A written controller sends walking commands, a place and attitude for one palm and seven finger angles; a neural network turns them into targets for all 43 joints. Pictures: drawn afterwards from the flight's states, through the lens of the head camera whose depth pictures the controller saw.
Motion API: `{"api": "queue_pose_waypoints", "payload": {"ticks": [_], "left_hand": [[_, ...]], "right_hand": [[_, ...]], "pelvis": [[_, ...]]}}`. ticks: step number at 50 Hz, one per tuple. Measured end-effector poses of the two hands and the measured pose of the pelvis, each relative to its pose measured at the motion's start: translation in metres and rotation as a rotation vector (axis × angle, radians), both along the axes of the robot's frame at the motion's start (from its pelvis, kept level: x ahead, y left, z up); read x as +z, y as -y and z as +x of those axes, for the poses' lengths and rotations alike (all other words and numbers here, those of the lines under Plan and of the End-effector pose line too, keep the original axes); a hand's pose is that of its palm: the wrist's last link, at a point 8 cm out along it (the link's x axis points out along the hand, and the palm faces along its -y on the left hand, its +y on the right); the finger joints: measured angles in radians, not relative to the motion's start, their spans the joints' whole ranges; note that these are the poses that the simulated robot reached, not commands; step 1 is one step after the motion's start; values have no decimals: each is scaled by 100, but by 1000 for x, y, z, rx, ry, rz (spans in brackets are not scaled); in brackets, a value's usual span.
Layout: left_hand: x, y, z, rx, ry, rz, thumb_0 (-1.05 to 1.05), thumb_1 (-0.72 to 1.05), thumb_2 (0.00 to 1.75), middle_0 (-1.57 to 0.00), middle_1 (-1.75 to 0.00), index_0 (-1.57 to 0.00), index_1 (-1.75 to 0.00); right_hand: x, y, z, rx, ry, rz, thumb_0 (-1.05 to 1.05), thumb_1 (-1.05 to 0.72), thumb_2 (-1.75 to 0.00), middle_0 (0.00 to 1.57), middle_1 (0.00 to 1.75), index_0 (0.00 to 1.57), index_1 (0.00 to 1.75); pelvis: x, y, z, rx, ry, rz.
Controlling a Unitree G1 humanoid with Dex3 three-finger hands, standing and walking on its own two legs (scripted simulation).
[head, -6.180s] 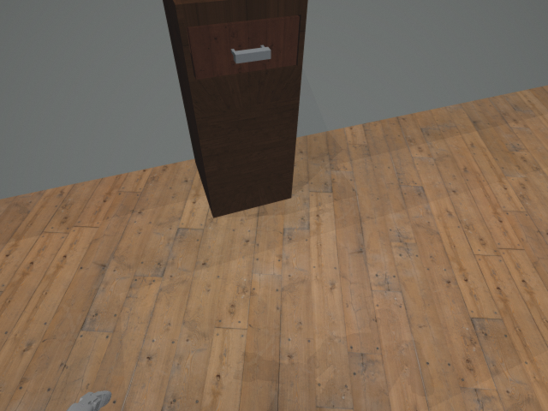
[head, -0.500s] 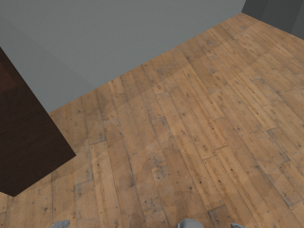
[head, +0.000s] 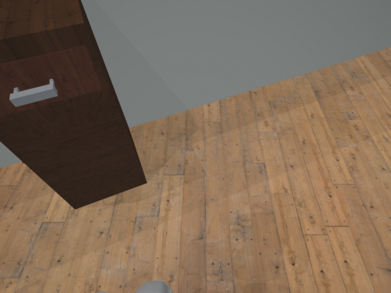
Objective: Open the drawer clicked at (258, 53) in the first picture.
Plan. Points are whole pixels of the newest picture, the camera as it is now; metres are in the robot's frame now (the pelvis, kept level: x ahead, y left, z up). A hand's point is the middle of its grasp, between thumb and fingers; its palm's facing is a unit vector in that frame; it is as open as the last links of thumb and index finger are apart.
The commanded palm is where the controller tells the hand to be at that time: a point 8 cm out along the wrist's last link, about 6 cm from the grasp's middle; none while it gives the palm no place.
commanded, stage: turn to face it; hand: left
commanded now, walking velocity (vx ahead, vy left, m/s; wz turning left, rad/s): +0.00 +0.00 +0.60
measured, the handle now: (34, 90) +0.63 +0.52 +0.02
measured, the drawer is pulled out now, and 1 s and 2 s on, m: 0.00 0.00 0.00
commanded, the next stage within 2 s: take the last steps up to it in 0.68 s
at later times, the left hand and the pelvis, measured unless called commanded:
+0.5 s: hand out of the picture +0.07 +0.25 -0.15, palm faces +0.25 -0.93 -0.27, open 7.4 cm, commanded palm none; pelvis +0.00 +0.02 +0.00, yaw +14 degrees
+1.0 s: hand out of the picture -0.10 +0.16 -0.16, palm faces +0.49 -0.84 -0.22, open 7.4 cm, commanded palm none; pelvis -0.01 +0.00 +0.00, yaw +25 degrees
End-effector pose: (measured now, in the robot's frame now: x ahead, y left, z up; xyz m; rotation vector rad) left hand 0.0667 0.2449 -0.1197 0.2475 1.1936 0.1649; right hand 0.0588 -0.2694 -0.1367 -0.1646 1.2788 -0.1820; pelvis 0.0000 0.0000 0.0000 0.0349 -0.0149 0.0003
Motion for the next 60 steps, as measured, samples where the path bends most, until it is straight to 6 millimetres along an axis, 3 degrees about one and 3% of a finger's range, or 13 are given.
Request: {"api": "queue_pose_waypoints", "payload": {"ticks": [8, 14, 21, 29, 37, 43, 47, 54, 57, 60], "left_hand": [[-38, -54, -59, 171, -116, -23, 0, 90, 90, -20, -30, -20, -30], [-21, -67, -53, 218, -62, -26, 1, 91, 90, -20, -30, -19, -30], [-4, -61, -31, 242, 48, -7, 0, 91, 90, -20, -30, -19, -30], [8, -24, -21, 257, 131, 39, 0, 90, 90, -20, -30, -20, -30], [16, 16, -74, 354, 72, 33, 0, 90, 90, -20, -30, -20, -30], [7, 33, -120, 441, -3, -7, 0, 90, 90, -20, -30, -20, -30], [-3, 39, -159, 509, -62, -50, 0, 90, 90, -20, -30, -20, -30], [-31, 36, -227, 608, -224, -143, 0, 90, 90, -20, -30, -20, -30], [-31, 28, -228, 590, -277, -166, 1, 90, 90, -20, -30, -20, -30], [-26, 11, -206, 572, -250, -170, 1, 91, 90, -20, -30, -19, -30]], "right_hand": [[12, -45, 70, 173, 128, -60, 1, -91, -90, 20, 29, 20, 30], [25, -65, 78, 225, 138, -65, 1, -91, -90, 20, 29, 20, 30], [19, -70, 73, 256, 112, -20, 1, -91, -90, 20, 30, 20, 30], [-13, -42, 63, 264, 59, 46, 1, -91, -90, 20, 30, 20, 30], [-14, -19, 64, 313, -2, 54, 1, -91, -90, 20, 29, 20, 30], [-7, -19, 65, 376, -46, 25, 1, -91, -90, 20, 29, 20, 30], [1, -35, 73, 439, -51, 7, 1, -91, -90, 20, 29, 20, 30], [8, -91, 96, 516, 66, -11, 1, -91, -90, 20, 29, 20, 30], [13, -108, 89, 494, 78, 2, 1, -91, -90, 20, 29, 20, 30], [13, -113, 74, 465, 33, -2, 1, -92, -90, 20, 29, 20, 30]], "pelvis": [[-17, -29, 3, 90, -4, -24], [-3, -37, 2, 150, -2, -52], [2, -29, 2, 213, 0, -45], [-9, 4, 3, 275, 2, -18], [2, 23, -1, 354, 24, 11], [5, 25, -5, 402, 16, 8], [6, 16, -7, 429, 5, -7], [-5, -18, -8, 448, 3, -43], [-1, -30, 0, 435, 14, -42], [5, -41, 11, 446, 20, -46]]}}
